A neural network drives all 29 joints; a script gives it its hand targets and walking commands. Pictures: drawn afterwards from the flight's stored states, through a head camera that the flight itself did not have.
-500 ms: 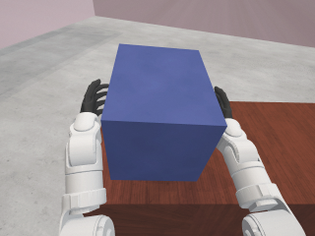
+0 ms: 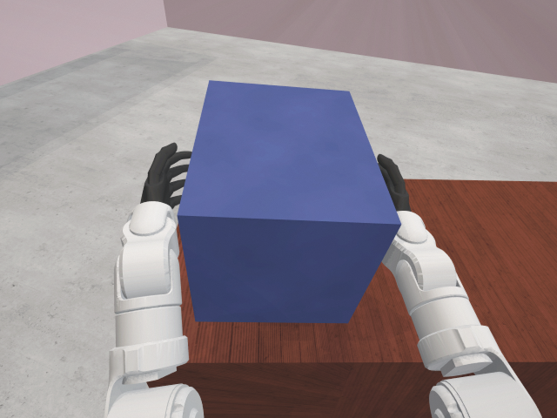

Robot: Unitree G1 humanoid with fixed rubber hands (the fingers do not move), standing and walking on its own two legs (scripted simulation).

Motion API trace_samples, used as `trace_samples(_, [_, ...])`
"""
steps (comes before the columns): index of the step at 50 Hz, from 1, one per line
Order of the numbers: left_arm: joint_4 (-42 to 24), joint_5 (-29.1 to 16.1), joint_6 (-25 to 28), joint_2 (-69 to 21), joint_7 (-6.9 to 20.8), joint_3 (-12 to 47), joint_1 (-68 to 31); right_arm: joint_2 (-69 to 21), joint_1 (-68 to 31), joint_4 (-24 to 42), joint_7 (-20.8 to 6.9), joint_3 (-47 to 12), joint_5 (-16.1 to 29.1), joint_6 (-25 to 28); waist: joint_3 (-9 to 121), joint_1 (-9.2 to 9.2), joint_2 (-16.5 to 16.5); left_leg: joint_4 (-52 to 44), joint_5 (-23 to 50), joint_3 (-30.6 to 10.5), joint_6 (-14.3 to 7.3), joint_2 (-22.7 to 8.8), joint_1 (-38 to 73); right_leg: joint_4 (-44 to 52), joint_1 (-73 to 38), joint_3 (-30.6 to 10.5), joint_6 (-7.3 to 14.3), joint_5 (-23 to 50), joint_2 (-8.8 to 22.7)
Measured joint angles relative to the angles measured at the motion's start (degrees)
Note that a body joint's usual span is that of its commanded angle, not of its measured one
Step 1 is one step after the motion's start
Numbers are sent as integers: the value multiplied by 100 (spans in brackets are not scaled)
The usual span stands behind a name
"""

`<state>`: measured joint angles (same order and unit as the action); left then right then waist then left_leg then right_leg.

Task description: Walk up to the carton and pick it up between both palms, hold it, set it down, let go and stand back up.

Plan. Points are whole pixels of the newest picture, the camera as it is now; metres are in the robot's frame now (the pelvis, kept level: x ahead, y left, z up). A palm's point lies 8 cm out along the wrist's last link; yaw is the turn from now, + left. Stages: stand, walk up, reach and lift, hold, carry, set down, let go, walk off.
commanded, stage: hold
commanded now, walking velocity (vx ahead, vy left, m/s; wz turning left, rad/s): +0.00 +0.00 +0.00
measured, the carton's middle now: (277, 199) +0.42 +0.00 +0.15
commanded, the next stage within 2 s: none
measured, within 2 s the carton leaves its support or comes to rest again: neither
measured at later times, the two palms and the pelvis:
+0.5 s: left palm (158, 204) +0.36 +0.16 +0.19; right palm (393, 212) +0.36 -0.16 +0.17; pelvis +0.00 +0.00 +0.00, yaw +0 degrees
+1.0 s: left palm (157, 202) +0.36 +0.16 +0.19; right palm (392, 210) +0.36 -0.15 +0.17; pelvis +0.00 +0.00 +0.00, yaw +0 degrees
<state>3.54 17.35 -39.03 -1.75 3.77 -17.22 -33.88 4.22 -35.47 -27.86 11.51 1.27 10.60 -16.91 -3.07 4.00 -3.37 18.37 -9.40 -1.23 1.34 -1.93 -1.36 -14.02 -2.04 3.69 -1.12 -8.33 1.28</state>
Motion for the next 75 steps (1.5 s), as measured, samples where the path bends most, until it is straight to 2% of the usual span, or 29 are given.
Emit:
trace_samples(13, [-47,-49,44,-6,-29,32,41,16,50,105,14,-8,23,7,41,-10,24,11,3,4,-5,4,-32,1,29,-6,-3,12,3])
trace_samples(38, [215,35,30,-11,-6,-39,-151,-12,-68,-139,-47,96,-95,17,52,-15,41,-35,46,6,-16,14,-10,-3,29,-9,-1,28,12])
trace_samples(59, [-15,-19,33,20,6,23,27,-20,45,36,10,0,-5,44,18,3,-1,28,-13,-4,-3,6,-9,-3,-3,-1,-5,1,4])
trace_samples(75, [82,-3,12,21,-27,36,-47,-5,-14,-33,-24,51,-17,11,37,-1,24,5,4,9,-5,6,-35,-12,43,-16,-1,4,4])
